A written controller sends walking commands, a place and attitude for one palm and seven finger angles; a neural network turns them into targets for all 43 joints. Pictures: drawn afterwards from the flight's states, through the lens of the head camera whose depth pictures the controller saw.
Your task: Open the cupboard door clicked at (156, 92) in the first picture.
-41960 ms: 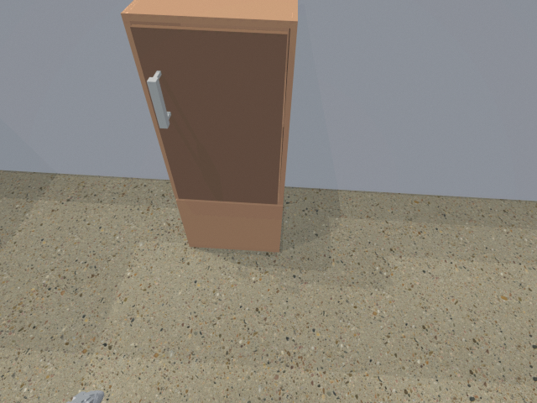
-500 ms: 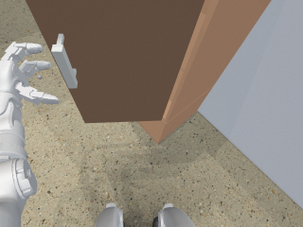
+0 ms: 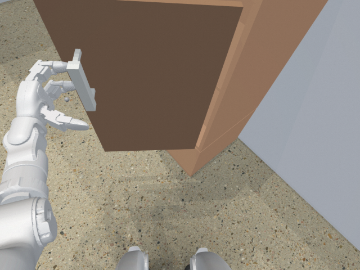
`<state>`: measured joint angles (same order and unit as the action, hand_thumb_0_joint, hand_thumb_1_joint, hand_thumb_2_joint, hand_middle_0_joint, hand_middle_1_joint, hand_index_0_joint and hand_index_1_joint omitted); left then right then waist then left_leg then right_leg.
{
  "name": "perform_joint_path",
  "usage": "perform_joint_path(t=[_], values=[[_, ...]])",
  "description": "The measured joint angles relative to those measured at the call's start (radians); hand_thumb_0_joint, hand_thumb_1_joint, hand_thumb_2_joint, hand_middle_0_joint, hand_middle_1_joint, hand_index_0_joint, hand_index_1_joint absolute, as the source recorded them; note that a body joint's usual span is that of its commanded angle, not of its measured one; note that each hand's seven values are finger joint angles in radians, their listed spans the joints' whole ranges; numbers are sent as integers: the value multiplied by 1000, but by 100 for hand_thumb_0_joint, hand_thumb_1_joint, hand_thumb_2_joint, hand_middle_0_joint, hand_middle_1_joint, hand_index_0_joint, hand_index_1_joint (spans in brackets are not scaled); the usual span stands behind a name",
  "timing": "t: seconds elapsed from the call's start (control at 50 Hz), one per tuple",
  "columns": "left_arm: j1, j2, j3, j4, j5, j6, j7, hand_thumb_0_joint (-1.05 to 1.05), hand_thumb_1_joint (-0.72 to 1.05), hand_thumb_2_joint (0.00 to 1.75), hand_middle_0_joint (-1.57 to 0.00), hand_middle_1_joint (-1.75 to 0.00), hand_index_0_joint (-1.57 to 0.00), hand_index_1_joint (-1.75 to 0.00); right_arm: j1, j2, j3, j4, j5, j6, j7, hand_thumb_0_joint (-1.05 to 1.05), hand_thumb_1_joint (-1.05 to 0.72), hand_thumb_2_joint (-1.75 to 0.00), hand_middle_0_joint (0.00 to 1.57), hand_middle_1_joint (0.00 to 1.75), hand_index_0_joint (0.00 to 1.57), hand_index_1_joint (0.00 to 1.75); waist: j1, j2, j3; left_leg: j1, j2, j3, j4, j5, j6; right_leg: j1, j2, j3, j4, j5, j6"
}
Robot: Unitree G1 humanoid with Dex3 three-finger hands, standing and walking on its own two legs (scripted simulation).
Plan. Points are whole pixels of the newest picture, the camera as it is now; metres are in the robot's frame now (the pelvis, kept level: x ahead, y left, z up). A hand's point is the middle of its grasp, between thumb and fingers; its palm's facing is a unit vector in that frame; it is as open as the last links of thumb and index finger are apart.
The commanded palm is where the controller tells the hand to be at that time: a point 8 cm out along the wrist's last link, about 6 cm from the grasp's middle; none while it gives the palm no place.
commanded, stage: slide the fingers in behind the handle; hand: left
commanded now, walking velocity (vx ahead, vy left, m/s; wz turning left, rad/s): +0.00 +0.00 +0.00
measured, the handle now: (84, 81) +0.52 +0.20 +0.07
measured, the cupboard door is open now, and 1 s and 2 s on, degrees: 54 54 62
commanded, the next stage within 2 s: close the thumb around the handle in 0.78 s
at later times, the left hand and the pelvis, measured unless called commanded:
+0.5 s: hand (87, 98) +0.46 +0.19 +0.07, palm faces +0.05 -1.00 -0.02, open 14.0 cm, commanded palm +0.44 +0.24 +0.07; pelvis -0.01 -0.01 +0.00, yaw +0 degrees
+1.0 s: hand (89, 96) +0.47 +0.18 +0.07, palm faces +0.05 -1.00 -0.02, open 13.6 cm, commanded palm +0.44 +0.23 +0.07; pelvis +0.00 -0.02 +0.00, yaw +0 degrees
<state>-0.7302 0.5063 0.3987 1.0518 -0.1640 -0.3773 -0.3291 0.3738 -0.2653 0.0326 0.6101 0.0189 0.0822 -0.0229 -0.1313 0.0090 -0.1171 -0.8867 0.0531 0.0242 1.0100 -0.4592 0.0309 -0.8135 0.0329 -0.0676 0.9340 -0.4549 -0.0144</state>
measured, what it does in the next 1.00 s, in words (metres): stands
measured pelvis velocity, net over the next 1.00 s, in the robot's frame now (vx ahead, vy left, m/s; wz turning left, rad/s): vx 0.00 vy -0.02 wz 0.01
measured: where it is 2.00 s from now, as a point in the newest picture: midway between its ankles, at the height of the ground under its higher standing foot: outside the picture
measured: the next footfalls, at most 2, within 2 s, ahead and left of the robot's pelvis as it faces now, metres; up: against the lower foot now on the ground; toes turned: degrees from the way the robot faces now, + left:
none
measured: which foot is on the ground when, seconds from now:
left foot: down 0.00-1.00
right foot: down 0.00-1.00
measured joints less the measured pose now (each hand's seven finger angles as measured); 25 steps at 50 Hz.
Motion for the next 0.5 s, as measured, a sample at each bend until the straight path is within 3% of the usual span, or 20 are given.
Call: perform_joint_path(t=[0.26, 0.5], values=[[-1, -78, -50, -11, 17, -26, 77, -1, -50, 30, -30, -120, -30, -120, -18, 11, -3, 3, -4, -4, 15, 0, -90, -90, 21, 30, 20, 30, 11, 6, -6, 14, -5, 1, -3, 3, -6, 8, -5, 1, 12, -6, -5], [-32, -70, -34, 34, 39, -48, 104, -1, -50, 30, -30, -120, -30, -120, -9, 7, -1, 13, -5, -9, 12, 0, -90, -90, 21, 30, 20, 30, -3, 7, 4, 5, 1, -2, 3, 9, -17, -9, 0, -1, 31, -8, -18]])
